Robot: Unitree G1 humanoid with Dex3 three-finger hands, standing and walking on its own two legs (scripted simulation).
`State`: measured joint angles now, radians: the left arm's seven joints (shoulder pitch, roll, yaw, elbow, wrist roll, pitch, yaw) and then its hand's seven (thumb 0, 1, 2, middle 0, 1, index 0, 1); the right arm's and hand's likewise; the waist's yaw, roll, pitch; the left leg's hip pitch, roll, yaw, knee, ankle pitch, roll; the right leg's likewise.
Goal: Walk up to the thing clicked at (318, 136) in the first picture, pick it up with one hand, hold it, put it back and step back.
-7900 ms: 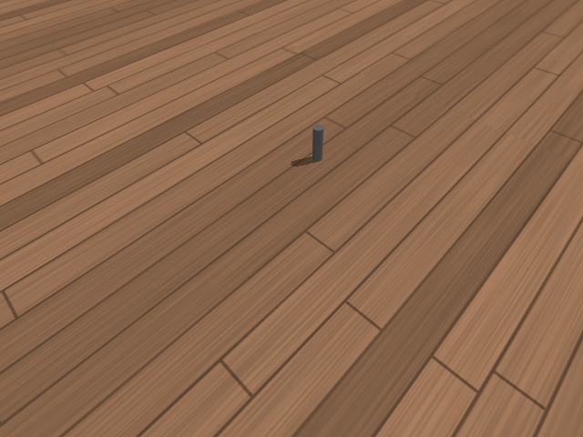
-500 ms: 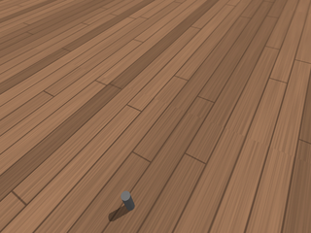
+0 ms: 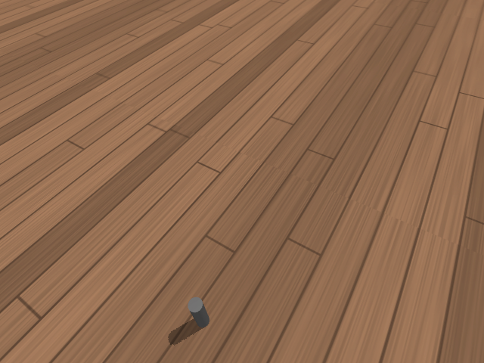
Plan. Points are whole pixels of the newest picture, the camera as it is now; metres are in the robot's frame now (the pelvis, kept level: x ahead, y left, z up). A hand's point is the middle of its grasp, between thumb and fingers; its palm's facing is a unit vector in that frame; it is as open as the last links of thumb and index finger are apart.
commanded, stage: stand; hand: left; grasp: from the side
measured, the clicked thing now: (199, 313) +0.39 +0.22 -0.68
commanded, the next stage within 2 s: go down in 0.14 s
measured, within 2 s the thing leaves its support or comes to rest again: neither
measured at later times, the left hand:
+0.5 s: hand (127, 361) +0.15 +0.26 -0.16, palm faces +0.04 -0.95 -0.32, open 11.4 cm
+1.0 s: hand out of the picture +0.14 +0.28 -0.19, palm faces +0.06 -0.95 -0.32, open 17.3 cm
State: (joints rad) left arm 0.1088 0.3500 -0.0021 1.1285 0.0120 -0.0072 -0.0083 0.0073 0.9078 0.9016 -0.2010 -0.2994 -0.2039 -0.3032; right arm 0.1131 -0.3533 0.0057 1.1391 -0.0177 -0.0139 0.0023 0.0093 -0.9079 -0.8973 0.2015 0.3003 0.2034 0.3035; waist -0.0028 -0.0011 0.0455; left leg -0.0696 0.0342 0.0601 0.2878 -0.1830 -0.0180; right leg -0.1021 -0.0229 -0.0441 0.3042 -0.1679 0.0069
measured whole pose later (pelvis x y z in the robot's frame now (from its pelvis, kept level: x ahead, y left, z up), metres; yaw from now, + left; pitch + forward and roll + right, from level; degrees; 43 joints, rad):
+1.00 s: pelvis -0.01 +0.02 -0.07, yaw +1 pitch +13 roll -2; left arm 0.24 0.33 0.20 0.48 0.05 0.21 -0.06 0.00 -0.52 0.02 -0.10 -0.06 -0.10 -0.07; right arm 0.22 -0.24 -0.01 0.60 0.01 -0.15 -0.07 0.01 -0.88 -0.89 0.20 0.30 0.20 0.30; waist -0.03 -0.01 -0.09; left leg -0.73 0.04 0.01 0.99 -0.49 0.01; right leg -0.71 -0.04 -0.07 0.92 -0.44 0.03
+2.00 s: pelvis -0.09 +0.00 -0.28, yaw +0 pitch +33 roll -4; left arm -0.39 0.69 0.66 0.97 -0.12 -0.32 -0.53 -0.01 -0.52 0.04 -0.07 -0.06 -0.06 -0.06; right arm 0.15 -0.31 0.06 0.66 -0.03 -0.20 -0.05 0.01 -0.90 -0.90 0.20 0.30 0.21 0.30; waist -0.07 -0.03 -0.15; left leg -1.76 0.05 -0.05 1.85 -0.66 0.00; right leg -1.74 -0.06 -0.08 1.79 -0.62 -0.01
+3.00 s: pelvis -0.11 +0.01 -0.39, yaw -3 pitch +32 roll -7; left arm -0.67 0.90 0.78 1.11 -0.13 -0.34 -0.70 -0.01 -0.51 0.05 -0.05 -0.04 -0.04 -0.05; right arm 0.14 -0.37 0.11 0.68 -0.05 -0.18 -0.02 0.01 -0.92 -0.90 0.20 0.30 0.21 0.30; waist -0.11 -0.03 -0.09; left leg -2.11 0.03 -0.09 2.22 -0.68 0.02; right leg -2.06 -0.07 -0.08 2.12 -0.63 0.00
